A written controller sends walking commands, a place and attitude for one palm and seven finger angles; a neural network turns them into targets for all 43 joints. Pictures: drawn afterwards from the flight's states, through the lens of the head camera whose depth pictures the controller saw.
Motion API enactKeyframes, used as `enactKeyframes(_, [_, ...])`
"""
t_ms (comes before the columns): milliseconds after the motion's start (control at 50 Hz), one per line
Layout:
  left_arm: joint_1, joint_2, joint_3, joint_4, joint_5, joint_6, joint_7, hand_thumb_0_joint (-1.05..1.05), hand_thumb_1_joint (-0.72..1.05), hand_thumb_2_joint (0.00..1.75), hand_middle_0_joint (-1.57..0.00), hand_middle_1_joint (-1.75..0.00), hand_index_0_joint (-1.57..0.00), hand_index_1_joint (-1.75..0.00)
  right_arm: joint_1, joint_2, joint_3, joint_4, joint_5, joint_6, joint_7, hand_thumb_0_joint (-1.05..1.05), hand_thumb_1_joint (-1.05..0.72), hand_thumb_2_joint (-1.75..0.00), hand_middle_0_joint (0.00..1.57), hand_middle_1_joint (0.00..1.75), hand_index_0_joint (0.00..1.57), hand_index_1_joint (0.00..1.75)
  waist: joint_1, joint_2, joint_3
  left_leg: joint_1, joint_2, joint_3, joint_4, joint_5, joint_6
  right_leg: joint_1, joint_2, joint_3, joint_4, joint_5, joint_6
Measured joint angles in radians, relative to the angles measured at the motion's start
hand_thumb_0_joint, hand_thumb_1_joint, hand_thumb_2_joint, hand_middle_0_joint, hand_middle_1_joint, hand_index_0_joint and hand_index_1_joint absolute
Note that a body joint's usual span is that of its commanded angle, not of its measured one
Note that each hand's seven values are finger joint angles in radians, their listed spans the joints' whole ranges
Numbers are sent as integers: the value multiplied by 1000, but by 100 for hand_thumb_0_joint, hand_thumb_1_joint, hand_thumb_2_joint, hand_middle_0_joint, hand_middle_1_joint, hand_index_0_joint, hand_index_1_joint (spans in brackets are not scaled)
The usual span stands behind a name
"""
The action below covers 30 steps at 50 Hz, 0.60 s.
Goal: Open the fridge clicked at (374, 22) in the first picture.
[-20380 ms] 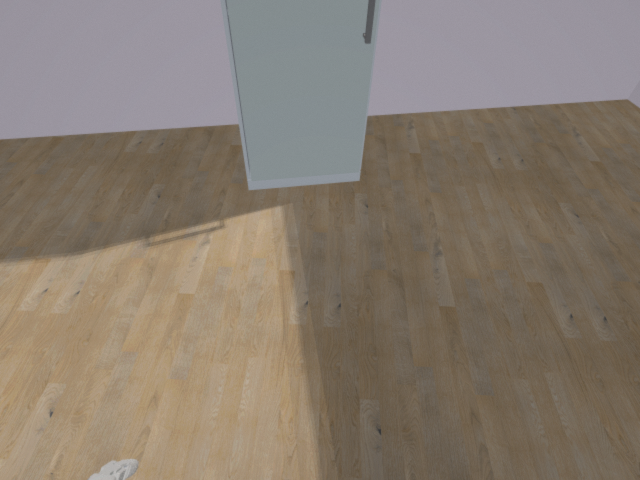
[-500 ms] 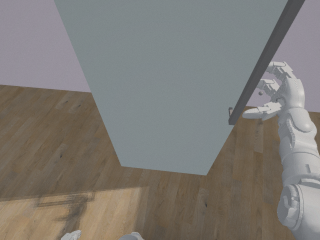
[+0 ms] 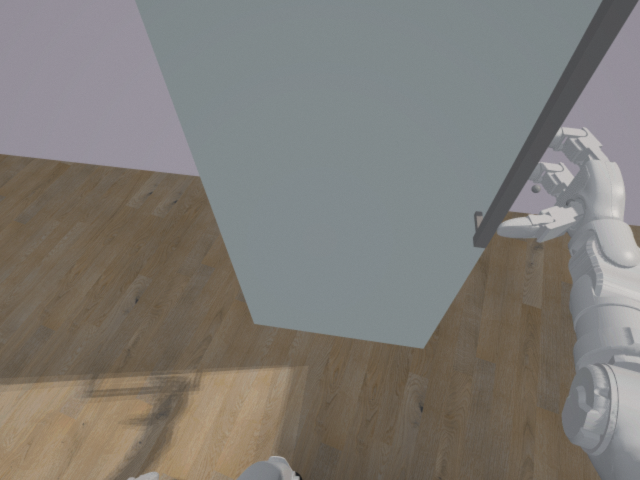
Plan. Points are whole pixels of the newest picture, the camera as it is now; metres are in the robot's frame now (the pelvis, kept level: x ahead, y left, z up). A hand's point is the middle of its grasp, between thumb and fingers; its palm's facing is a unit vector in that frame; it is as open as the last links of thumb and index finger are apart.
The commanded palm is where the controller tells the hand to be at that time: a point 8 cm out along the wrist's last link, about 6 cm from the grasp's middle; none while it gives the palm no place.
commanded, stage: slide the fingers in behind the handle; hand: right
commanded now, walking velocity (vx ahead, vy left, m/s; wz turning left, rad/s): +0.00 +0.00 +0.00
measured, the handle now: (528, 140) +0.51 -0.17 +0.15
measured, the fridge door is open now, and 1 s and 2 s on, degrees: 0 0 0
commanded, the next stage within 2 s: grip the handle and tug to test in 1.50 s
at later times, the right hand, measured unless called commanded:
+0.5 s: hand (516, 190) +0.45 -0.16 +0.13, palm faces -0.02 +1.00 +0.01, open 14.0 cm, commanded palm +0.42 -0.21 +0.12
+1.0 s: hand (504, 190) +0.45 -0.14 +0.13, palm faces +0.01 +1.00 -0.01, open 14.1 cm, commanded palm +0.42 -0.19 +0.12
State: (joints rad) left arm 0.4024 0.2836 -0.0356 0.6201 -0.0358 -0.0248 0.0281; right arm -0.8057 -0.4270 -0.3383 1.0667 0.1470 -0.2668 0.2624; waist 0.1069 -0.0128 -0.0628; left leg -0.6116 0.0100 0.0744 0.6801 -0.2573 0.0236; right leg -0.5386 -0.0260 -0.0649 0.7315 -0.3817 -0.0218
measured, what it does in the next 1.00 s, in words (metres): stands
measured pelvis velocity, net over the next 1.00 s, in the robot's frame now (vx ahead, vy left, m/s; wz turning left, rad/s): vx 0.00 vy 0.01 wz -0.01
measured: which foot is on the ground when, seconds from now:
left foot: down 0.00-1.00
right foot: down 0.00-1.00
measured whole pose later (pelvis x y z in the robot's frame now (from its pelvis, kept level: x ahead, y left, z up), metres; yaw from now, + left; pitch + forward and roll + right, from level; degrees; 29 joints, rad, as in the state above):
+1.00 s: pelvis +0.00 +0.01 +0.01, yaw +0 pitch +8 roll +0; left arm 0.36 0.27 -0.02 0.63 -0.03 -0.05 0.01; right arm -0.71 -0.28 -0.24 0.90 0.15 -0.24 0.12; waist 0.07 -0.02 -0.06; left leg -0.54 0.01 0.08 0.66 -0.26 0.03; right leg -0.46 -0.02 -0.06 0.68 -0.37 -0.01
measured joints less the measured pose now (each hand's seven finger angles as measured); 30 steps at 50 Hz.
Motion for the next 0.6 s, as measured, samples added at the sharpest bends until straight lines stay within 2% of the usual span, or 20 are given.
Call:
enactKeyframes(240, [-23,-5,4,1,-6,-9,1,1,90,90,-20,-29,-21,-30,68,51,38,-102,22,8,-16,-1,50,-30,30,120,30,120,-22,-4,-7,38,2,4,-16,-3,-4,34,3,5,-12,-3,-2])
enactKeyframes(320, [-37,-7,5,-3,-5,-16,-2,1,90,90,-20,-29,-21,-30,58,64,64,-100,15,29,-35,-1,50,-30,30,120,30,120,-26,-3,-6,42,6,8,-17,-5,-5,36,7,10,-14,-2,-3])
enactKeyframes(400, [-42,-8,11,-6,-1,-24,-9,1,90,90,-20,-29,-21,-30,81,97,90,-148,16,21,-55,-1,50,-30,30,120,30,120,-34,-10,-10,47,9,5,-17,-7,-7,43,10,8,-19,-3,-4])
enactKeyframes(500, [-51,-16,7,0,1,-17,-15,1,90,90,-20,-29,-21,-30,91,132,91,-159,11,26,-77,-1,50,-30,30,120,30,120,-37,-8,-16,57,9,1,-15,-13,-8,59,11,4,-26,-5,-4])
enactKeyframes(600, [-56,-23,3,-6,3,-12,-15,1,90,90,-20,-29,-21,-30,93,130,83,-153,-8,37,-102,-1,50,-30,30,120,30,120,-33,-7,-6,62,7,-1,-15,-13,-5,67,9,2,-30,-4,-2])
